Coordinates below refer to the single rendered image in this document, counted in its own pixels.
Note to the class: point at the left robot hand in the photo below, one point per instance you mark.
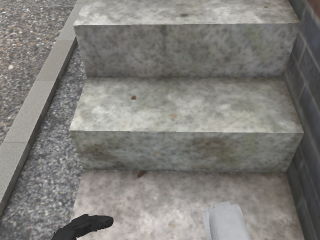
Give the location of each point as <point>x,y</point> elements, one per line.
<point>83,225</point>

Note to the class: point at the robot right shin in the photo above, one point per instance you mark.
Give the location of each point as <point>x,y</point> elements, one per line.
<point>237,206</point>

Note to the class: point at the robot right thigh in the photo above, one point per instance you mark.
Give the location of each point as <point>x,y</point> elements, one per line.
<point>224,222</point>

